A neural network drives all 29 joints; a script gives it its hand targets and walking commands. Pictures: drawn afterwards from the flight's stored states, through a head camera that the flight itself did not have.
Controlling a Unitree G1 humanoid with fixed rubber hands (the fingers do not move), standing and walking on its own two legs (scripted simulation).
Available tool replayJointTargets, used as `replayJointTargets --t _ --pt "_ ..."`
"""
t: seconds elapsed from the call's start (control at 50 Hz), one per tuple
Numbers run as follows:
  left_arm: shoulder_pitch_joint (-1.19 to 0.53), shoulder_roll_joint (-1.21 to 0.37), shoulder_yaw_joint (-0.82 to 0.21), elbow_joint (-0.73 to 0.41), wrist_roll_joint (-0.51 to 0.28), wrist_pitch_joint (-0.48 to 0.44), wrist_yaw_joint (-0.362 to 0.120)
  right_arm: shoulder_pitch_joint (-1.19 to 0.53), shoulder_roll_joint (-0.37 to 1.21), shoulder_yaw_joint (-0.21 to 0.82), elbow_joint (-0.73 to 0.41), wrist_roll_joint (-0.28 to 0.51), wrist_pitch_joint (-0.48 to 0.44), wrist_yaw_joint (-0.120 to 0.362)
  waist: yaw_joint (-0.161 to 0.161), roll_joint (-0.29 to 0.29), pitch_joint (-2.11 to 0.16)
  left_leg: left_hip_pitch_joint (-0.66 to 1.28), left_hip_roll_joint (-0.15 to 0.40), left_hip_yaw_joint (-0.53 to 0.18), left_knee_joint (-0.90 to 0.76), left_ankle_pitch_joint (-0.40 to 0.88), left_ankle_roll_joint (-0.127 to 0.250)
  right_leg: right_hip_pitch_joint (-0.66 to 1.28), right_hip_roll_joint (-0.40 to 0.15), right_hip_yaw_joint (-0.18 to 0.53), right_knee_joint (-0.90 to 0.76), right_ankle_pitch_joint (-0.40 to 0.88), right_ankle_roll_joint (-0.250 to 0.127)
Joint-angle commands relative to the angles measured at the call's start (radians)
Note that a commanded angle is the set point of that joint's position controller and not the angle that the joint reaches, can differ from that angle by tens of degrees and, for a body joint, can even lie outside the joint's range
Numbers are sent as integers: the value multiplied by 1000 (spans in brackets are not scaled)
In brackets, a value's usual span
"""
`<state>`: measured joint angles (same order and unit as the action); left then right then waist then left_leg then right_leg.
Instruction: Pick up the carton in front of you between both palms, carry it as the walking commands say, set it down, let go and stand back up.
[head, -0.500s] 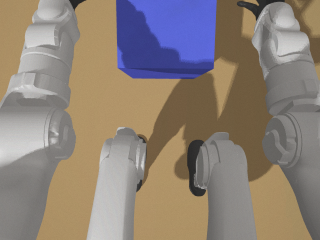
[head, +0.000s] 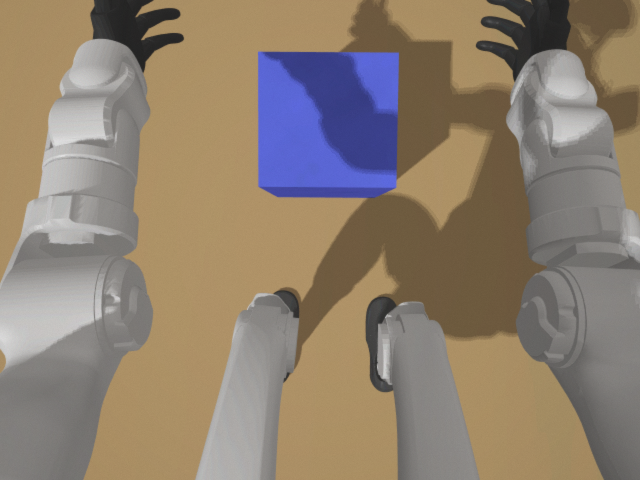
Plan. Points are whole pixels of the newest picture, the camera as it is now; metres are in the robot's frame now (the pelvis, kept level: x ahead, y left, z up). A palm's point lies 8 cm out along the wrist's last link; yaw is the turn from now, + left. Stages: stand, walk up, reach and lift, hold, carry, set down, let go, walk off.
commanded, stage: set down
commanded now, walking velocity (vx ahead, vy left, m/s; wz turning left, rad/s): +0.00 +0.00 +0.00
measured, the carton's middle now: (327, 138) +0.54 +0.04 -0.44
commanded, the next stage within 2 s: let go in 0.18 s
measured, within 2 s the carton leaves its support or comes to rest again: neither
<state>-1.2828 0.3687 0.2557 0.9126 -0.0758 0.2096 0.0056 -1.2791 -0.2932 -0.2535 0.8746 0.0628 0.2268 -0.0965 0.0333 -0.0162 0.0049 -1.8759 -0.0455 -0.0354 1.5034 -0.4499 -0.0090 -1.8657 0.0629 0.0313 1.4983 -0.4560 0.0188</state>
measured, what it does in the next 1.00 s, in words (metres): rises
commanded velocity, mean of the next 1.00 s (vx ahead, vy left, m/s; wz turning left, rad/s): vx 0.00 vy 0.00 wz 0.00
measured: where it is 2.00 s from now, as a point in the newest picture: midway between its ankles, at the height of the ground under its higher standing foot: (330, 356)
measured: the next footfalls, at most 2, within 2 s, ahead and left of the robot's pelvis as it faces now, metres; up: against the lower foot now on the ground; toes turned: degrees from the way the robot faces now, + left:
none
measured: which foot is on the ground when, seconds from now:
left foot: down 0.00-1.00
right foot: down 0.00-1.00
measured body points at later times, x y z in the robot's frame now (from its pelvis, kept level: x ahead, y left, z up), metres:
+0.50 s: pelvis +0.04 +0.00 +0.13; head +0.33 +0.01 +0.48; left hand +0.49 +0.24 +0.00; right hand +0.49 -0.19 +0.00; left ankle +0.09 +0.12 -0.53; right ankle +0.08 -0.12 -0.53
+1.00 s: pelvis +0.09 +0.00 +0.20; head +0.19 +0.00 +0.64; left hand +0.30 +0.24 +0.11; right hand +0.31 -0.23 +0.11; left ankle +0.09 +0.12 -0.53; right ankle +0.08 -0.12 -0.53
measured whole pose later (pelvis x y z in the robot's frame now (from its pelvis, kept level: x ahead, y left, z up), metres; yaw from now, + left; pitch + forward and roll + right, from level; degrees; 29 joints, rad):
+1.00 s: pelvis +0.09 +0.00 +0.20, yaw +1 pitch +13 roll +0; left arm 0.05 0.21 0.09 0.51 -0.02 -0.01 -0.07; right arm 0.07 -0.19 -0.09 0.48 -0.01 0.00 0.05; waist 0.00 0.00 0.00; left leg -0.53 -0.04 -0.06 0.55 -0.25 0.00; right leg -0.53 0.03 0.05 0.56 -0.27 -0.01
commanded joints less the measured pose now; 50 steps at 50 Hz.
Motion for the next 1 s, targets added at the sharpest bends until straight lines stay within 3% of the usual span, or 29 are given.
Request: replayJointTargets --t 0.0,0.04,0.08,0.1,0.12,0.18,0.22,0.26,0.3,0.32,0.34,0.36,0.38,0.4,0.42,0.48,0.5,0.52,0.56,0.6,0.62,0.64,0.7,0.8,0.84,0.86,0.88,0.9,0.98 --pt "-229 128 25 -94 17 -31 -14 -220 -82 -19 -107 -26 -27 7 10 -12 -1080 641 -32 71 -193 376 -18 623 36 -69 -181 327 21" --pt "-214 117 45 -90 34 -42 -17 -213 -90 -48 -78 -49 -34 8 22 4 -1079 671 -33 72 -223 408 -21 644 31 -59 -215 350 21" --pt "-229 123 35 -101 39 -43 -23 -209 -93 -47 -96 -57 -41 12 -10 1 -1060 676 -30 72 -271 385 -22 691 29 -59 -265 355 17" --pt "-207 101 34 -74 51 -44 -26 -200 -90 -60 -69 -67 -37 15 6 31 -1046 716 -27 68 -300 388 -25 679 27 -60 -284 350 19" --pt "-206 80 42 -82 38 -47 -26 -184 -84 -81 -60 -85 -44 20 -13 16 -1058 727 -31 63 -322 403 -28 704 26 -63 -304 360 19" --pt "-185 113 75 -94 87 -56 -29 -180 -77 -69 -103 -82 -51 31 24 17 -1076 820 -20 48 -374 449 -18 727 22 -58 -361 387 25" --pt "-173 107 75 -120 98 -52 -31 -147 -52 -55 -120 -89 -46 34 14 0 -1104 877 -25 55 -413 467 -14 789 21 -63 -410 394 26" --pt "-71 79 55 -88 124 -47 -35 -42 -45 -60 -110 -110 -42 40 10 33 -1103 939 -20 52 -450 535 -17 833 20 -54 -445 460 24" --pt "18 67 60 -124 139 -47 -42 57 -37 -50 -147 -154 -46 49 -11 1 -1106 975 -24 57 -487 561 -13 914 17 -57 -483 501 20" --pt "67 56 42 -167 154 -50 -47 106 -41 -68 -180 -166 -49 49 -9 45 -1118 1029 -17 48 -503 622 -20 907 17 -53 -505 540 20" --pt "123 54 50 -169 172 -54 -49 165 -16 -30 -201 -153 -50 52 10 40 -1131 1113 -18 37 -508 657 -11 927 21 -44 -530 541 22" --pt "156 51 28 -206 160 -59 -49 187 -23 -49 -220 -169 -58 58 -10 35 -1111 1111 -17 35 -533 676 -16 925 20 -54 -535 552 19" --pt "216 41 46 -238 175 -64 -49 246 -32 -31 -249 -178 -61 63 3 40 -1120 1155 -19 39 -545 680 -16 958 17 -44 -556 552 17" --pt "232 44 27 -256 163 -71 -52 269 2 -15 -271 -168 -71 71 -17 18 -1056 1145 -12 24 -570 688 -8 937 13 -47 -571 555 15" --pt "290 5 14 -306 154 -79 -58 307 -14 -14 -313 -171 -80 73 -8 43 -1070 1162 -17 31 -600 708 -16 1004 11 -38 -599 598 9" --pt "413 12 13 -311 142 -108 -63 420 17 27 -339 -146 -110 85 -14 4 -981 1176 -6 10 -646 676 -3 1038 3 -27 -642 578 11" --pt "442 -4 10 -338 130 -120 -64 444 21 28 -351 -138 -119 89 5 25 -1001 1187 -10 14 -652 709 -10 1063 -3 -13 -646 587 8" --pt "496 -14 2 -340 126 -129 -64 505 8 23 -355 -150 -130 93 -16 19 -983 1243 -5 0 -665 710 -8 1061 -3 -22 -662 580 14" --pt "587 -34 -10 -329 119 -142 -72 600 22 29 -337 -139 -141 99 -16 47 -906 1276 0 -5 -688 699 -7 1062 -11 -8 -703 578 9" --pt "670 -10 -7 -349 112 -158 -78 689 59 55 -348 -132 -157 100 -11 12 -867 1293 4 -6 -726 679 1 1119 -14 -4 -732 561 15" --pt "716 -53 -50 -328 92 -162 -82 753 46 40 -338 -136 -169 101 -45 29 -838 1304 6 -6 -737 682 -4 1136 -20 -4 -751 582 10" --pt "775 -38 -40 -361 98 -173 -82 816 55 53 -344 -125 -176 100 -22 27 -895 1362 11 -17 -746 749 -4 1176 -19 -3 -744 625 12" --pt "868 -38 -48 -377 103 -198 -74 880 36 64 -369 -119 -200 113 -2 51 -753 1382 13 -19 -783 715 -4 1185 -26 9 -794 589 9" --pt "1102 -66 -88 -407 73 -224 -78 1106 26 100 -433 -98 -229 121 -44 -3 -614 1467 17 -15 -858 578 -6 1341 -26 -4 -867 531 11" --pt "1137 -74 -106 -449 64 -233 -76 1160 33 120 -448 -92 -235 133 -27 29 -538 1492 12 -13 -908 536 -11 1384 -25 -7 -902 465 3" --pt "1198 -59 -101 -454 64 -232 -74 1203 36 130 -463 -86 -236 133 -30 -9 -508 1500 7 -4 -922 494 -6 1438 -32 0 -927 464 7" --pt "1216 -83 -143 -455 44 -235 -76 1227 30 139 -473 -82 -241 133 -45 14 -457 1521 8 -8 -947 478 -11 1461 -28 -10 -940 451 3" --pt "1247 -61 -127 -478 54 -238 -74 1247 17 128 -472 -82 -241 135 -27 35 -421 1546 8 -5 -965 460 -15 1470 -25 -17 -949 412 4" --pt "1374 -75 -158 -525 54 -237 -70 1384 22 169 -512 -61 -248 148 -33 22 -270 1629 5 11 -1043 403 -15 1586 -33 -11 -1036 385 -2"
